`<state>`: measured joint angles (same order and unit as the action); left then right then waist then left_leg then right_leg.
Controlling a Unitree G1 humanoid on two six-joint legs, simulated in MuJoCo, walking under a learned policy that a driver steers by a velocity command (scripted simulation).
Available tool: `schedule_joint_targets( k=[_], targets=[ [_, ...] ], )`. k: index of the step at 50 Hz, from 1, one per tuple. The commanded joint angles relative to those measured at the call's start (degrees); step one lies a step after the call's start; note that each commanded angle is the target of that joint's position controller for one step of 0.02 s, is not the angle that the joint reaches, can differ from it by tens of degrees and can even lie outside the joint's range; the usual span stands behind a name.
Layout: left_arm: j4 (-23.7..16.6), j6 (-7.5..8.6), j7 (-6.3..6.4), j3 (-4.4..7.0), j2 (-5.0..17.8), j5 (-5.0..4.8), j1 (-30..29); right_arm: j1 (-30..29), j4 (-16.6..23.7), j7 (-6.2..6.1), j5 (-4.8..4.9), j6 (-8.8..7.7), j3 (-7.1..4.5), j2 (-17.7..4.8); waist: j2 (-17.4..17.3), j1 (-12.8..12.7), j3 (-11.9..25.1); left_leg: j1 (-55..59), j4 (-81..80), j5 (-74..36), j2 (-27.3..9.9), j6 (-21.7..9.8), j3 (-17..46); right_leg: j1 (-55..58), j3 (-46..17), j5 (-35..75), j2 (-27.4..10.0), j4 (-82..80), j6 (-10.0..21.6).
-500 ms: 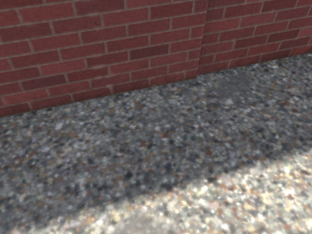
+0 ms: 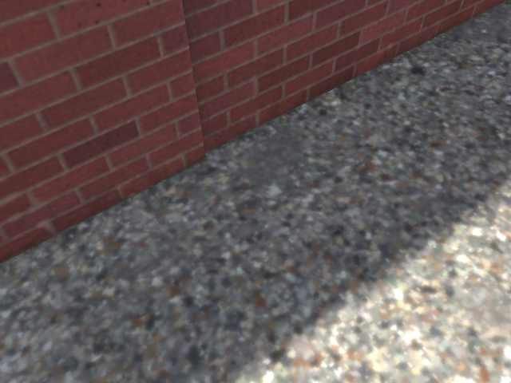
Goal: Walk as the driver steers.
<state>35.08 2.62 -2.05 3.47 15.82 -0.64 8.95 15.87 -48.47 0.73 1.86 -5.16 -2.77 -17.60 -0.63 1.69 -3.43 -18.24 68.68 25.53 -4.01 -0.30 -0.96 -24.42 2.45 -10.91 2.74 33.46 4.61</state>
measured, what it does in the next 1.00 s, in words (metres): walks ahead: left foot, then right foot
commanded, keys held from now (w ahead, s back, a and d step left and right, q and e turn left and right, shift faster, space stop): no key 1.00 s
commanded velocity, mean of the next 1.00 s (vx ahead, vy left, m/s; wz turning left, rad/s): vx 0.11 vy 0.00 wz -0.05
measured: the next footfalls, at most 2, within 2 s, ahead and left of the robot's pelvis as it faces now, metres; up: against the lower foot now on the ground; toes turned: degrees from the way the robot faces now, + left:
left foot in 0.34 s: +0.32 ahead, +0.13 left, +0.00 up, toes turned -1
right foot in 0.60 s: +0.22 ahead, -0.12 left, +0.00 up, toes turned -1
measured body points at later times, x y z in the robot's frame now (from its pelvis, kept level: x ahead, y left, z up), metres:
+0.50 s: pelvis +0.18 +0.03 +0.00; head +0.21 +0.04 +0.45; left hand +0.30 +0.29 -0.12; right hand +0.33 -0.22 -0.10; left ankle +0.28 +0.13 -0.73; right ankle +0.11 -0.10 -0.69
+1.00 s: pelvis +0.23 +0.00 +0.01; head +0.24 +0.00 +0.46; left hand +0.29 +0.25 -0.14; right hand +0.34 -0.26 -0.13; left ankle +0.28 +0.13 -0.73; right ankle +0.18 -0.12 -0.72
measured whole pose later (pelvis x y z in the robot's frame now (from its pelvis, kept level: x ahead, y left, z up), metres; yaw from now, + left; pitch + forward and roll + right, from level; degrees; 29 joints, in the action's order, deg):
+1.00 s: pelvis +0.23 +0.00 +0.01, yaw -1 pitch -1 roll +0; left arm 55.8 0.7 2.0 1.5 12.0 0.5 14.1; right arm 6.7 -56.2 -1.5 0.0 0.4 -1.9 -13.8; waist -0.3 0.1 -1.9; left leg -17.5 31.2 12.7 -1.5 1.2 0.1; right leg -8.7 -0.6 -21.3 0.0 31.0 -0.1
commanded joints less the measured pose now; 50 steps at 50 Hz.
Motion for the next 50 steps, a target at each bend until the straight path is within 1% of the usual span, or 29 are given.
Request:
schedule_joint_targets(
  k=[1, 3, 5, 7, 9, 11, 14, 15, 16, 17, 18, 19, 20, 21, 22, 23, 24, 25, 27, 28, 29, 30, 31, 32, 33, 35, 38, 48, 50],
  targets=[
    [-1.82, 1.44, 0.39, 1.64, 5.81, 0.87, 4.4, -2.94, 5.38, -0.24, -0.87, -1.29, -1.56, -7.4, 3.08, -2.27, 7.77, -19.14, 1.17, -5.67, -4.57, -0.16, 4.38, 20.67, -20.14, 23.08, -16.45, -16.67, 11.47],
    [-1.05, 2.16, 0.56, 1.59, 6.02, 1.0, 2.81, 0.23, 4.17, -0.45, -1.33, 0.28, -1.41, -5.57, 2.74, 0.24, 7.39, -14.2, -2.55, -6.81, -4.23, 1.35, 3.63, 15.15, -15.44, 33.07, -15.37, -18.63, 11.44],
    [0.38, 2.61, 1.01, 1.75, 7.1, 1.03, 2.57, -0.05, 4.12, -0.82, -2.0, 1.24, -1.08, -3.95, 2.66, 1.02, 6.41, -13.35, -7.94, -10.57, -3.2, 2.82, 2.66, 12.25, -10.71, 39.74, -14.21, -19.54, 11.02],
    [1.57, 2.28, 1.7, 1.64, 7.15, 1.01, 2.34, -2.73, 4.81, -0.87, -2.47, 1.46, -0.5, -2.43, 3.62, 0.55, 5.97, -12.53, -16.38, -17.32, -2.48, 3.34, 1.97, 11.58, -6.23, 41.43, -11.86, -19.26, 9.41],
    [2.77, 1.72, 2.22, 1.58, 7.3, 1.0, 3.37, -6.4, 5.42, -0.39, -2.37, 1.16, -0.03, -1.57, 4.31, -1.32, 6.36, -10.21, -25.36, -25.32, -1.07, 2.93, 1.17, 12.43, -3.83, 39.51, -10.17, -18.74, 7.7],
    [4.44, 1.21, 2.48, 1.55, 7.77, 0.93, 5.37, -9.08, 6.03, 0.13, -2.08, 0.92, -0.06, -1.95, 4.6, -2.9, 7.09, -8.51, -30.81, -30.15, 0.26, 2.57, 1.27, 14.9, -4.53, 36.66, -10.93, -17.99, 7.15],
    [6.41, 0.54, 2.51, 1.31, 7.46, 0.73, 5.53, -10.87, 6.77, 0.69, -2.35, 0.78, -0.55, -3.31, 5.41, -3.18, 6.51, -8.66, -35.17, -26.8, 1.1, 0.93, 2.1, 18.76, -7.15, 33.86, -13.04, -14.32, 6.74],
    [6.93, 0.31, 2.54, 1.29, 7.43, 0.54, 5.19, -10.72, 6.87, 0.83, -2.64, 0.67, -0.78, -3.84, 5.5, -2.78, 6.48, -8.14, -36.65, -25.01, 1.47, 0.06, 2.0, 19.66, -8.12, 33.25, -13.44, -12.22, 6.32],
    [7.32, 0.06, 2.63, 1.17, 7.16, 0.24, 4.41, -9.05, 6.38, 0.89, -2.95, 0.52, -1.05, -4.17, 5.12, -1.42, 6.89, -5.59, -39.92, -26.05, 2.02, -0.93, 1.55, 19.93, -8.48, 31.72, -12.93, -9.35, 5.28],
    [7.79, -0.05, 2.71, 0.95, 6.5, 0.17, 4.77, -6.44, 5.38, 0.76, -3.36, 0.31, -1.4, -4.93, 4.01, -0.18, 7.98, -0.3, -44.21, -34.16, 2.41, -2.18, 1.22, 19.42, -7.95, 29.88, -10.72, -5.49, 3.44],
    [7.73, 0.3, 2.84, 0.64, 5.55, 1.22, 6.7, -4.7, 5.28, 0.22, -3.83, 0.13, -2.02, -8.03, 0.54, -0.78, 11.04, 7.75, -42.69, -57.3, -2.23, -4.13, 5.62, 16.62, -6.19, 23.72, -6.77, 0.03, 0.52],
    [8.85, 0.75, 2.9, -0.29, 2.55, 2.13, 14.85, -4.59, 5.54, -0.55, -4.43, 0.43, -1.9, -9.53, -6.58, -4.63, 17.46, 21.6, -38.64, -70.48, -11.4, -12.13, 14.19, 7.35, -5.55, 5.17, -2.86, 8.12, -3.25],
    [9.71, 0.35, 3.06, -0.53, 2.82, 1.97, 13.35, -3.24, 4.89, -1.0, -3.56, 1.53, -0.84, -4.09, -11.24, -1.58, 20.66, 23.42, -40.98, -68.63, -15.77, -17.81, 20.33, 4.05, -5.88, -15.59, -1.36, 14.85, -6.03],
    [8.68, -0.6, 3.01, -0.03, 5.19, 0.87, 10.0, -3.18, 4.36, -0.83, -2.89, 2.08, 0.2, -1.86, -10.89, -0.58, 19.04, 21.09, -44.2, -58.15, -16.54, -18.47, 23.11, 0.93, -7.58, -28.31, -2.21, 18.98, -7.08],
    [8.55, -1.87, 3.36, 0.21, 5.5, 0.13, 7.84, -4.28, 3.99, -0.65, -2.77, 2.48, 0.24, -2.24, -7.81, -0.67, 16.84, 18.25, -46.34, -44.79, -15.86, -16.84, 23.82, -0.76, -8.27, -29.95, -3.5, 21.37, -7.46],
    [8.76, -3.3, 3.74, 0.46, 5.65, 0.14, 6.71, -6.5, 4.21, -0.57, -2.62, 2.76, -0.05, -3.55, -5.85, -1.12, 13.12, 13.2, -48.84, -33.84, -14.69, -15.07, 22.31, -1.14, -7.8, -27.72, -4.43, 21.07, -7.84],
    [9.02, -4.47, 4.13, 0.61, 5.58, 0.44, 6.63, -9.66, 4.68, -0.73, -2.65, 2.94, -0.38, -4.69, -6.26, -2.25, 10.79, 8.16, -51.0, -24.49, -13.21, -13.05, 20.53, 0.58, -7.71, -24.13, -5.64, 17.62, -7.92],
    [9.57, -5.08, 4.46, 0.45, 4.67, 0.55, 6.91, -12.38, 5.02, -0.96, -2.81, 3.41, -0.49, -4.74, -7.38, -3.13, 8.89, 3.69, -52.65, -18.07, -11.07, -11.34, 18.34, 3.38, -6.87, -21.28, -5.76, 12.47, -7.95],
    [12.13, -4.99, 4.58, 0.08, 2.68, 0.88, 9.68, -14.81, 4.87, -1.41, -2.83, 4.31, -0.48, -4.18, -7.82, -4.55, 8.73, -1.82, -52.92, -12.02, -7.02, -9.0, 12.53, 11.98, -4.12, -9.42, -4.33, 2.55, -7.3],
    [13.35, -4.74, 4.39, 0.09, 2.22, 1.17, 10.92, -14.58, 4.34, -1.6, -2.43, 4.54, -0.41, -3.78, -7.49, -5.05, 9.42, -2.88, -52.27, -7.95, -5.58, -7.87, 10.32, 15.78, -2.61, -2.82, -3.28, -2.4, -6.73],
    [13.74, -4.65, 4.2, 0.17, 2.41, 1.74, 10.53, -13.11, 3.5, -1.65, -2.1, 4.49, -0.1, -2.75, -6.81, -4.68, 9.52, -3.72, -51.98, -2.18, -4.21, -5.87, 8.95, 17.87, -2.15, -0.53, -2.92, -5.01, -6.02],
    [13.05, -4.59, 4.24, 0.25, 3.69, 2.44, 9.03, -11.77, 2.63, -1.51, -2.23, 4.26, 0.33, -1.62, -4.9, -3.81, 8.09, -5.03, -51.3, 3.01, -3.02, -3.2, 7.99, 17.72, -4.82, -0.32, -5.42, -6.86, -4.78],
    [12.18, -4.54, 4.56, 0.64, 6.36, 2.23, 7.12, -11.1, 2.46, -1.33, -2.68, 4.11, 0.21, -2.03, -1.58, -1.77, 5.31, -4.45, -49.96, 3.87, -0.83, -1.1, 6.06, 12.77, -7.56, -7.4, -7.8, -8.81, -2.95],
    [12.99, -4.14, 4.46, 0.71, 6.25, 1.87, 6.06, -12.04, 2.49, -1.36, -2.87, 3.98, 0.14, -1.74, 2.63, -0.96, 3.34, 0.82, -47.61, -1.39, 1.3, 0.19, 3.13, 5.01, -7.79, -16.58, -7.05, -10.21, -1.86],
    [12.98, -3.4, 4.36, 0.23, 4.45, 1.84, 4.56, -12.34, 2.08, -1.53, -3.0, 3.82, 0.17, -1.64, 3.58, -0.81, 2.67, 4.45, -44.88, -6.04, 1.41, 0.31, 2.82, 2.16, -7.84, -17.45, -6.82, -11.88, -2.31],
    [13.68, -2.01, 4.21, 0.05, 3.89, 1.77, 3.6, -10.89, 0.71, -1.97, -2.55, 3.79, 0.07, -1.5, 4.93, -0.16, 2.78, 6.36, -42.44, -12.66, 1.4, -0.86, 2.52, 2.69, -7.46, -11.31, -6.67, -12.08, -3.73],
    [15.43, -0.94, 4.04, 0.0, 3.93, 1.22, 6.14, -10.11, -0.88, -2.0, -2.29, 3.81, 0.0, -1.5, 3.24, -0.95, 4.21, 6.64, -40.92, -20.69, 1.45, -1.55, 2.19, 6.51, -6.6, -2.56, -6.14, -9.74, -4.17],
    [19.21, -1.51, 4.19, -0.54, 3.07, 0.91, 8.02, -10.01, -5.34, -2.38, -1.8, 5.01, -0.19, -1.85, 0.82, -1.65, 4.53, 8.22, -39.32, -27.77, 1.49, -0.91, 1.88, 10.41, -5.14, 7.01, -5.1, -8.22, -3.69],
    [19.25, -1.58, 4.28, -0.71, 3.0, 1.27, 6.63, -10.78, -5.56, -2.69, -1.95, 5.24, -0.2, -2.11, 1.08, -1.65, 4.85, 8.07, -39.32, -27.72, 1.29, -0.86, 2.04, 11.32, -5.18, 9.27, -5.04, -8.21, -3.48]
  ],
)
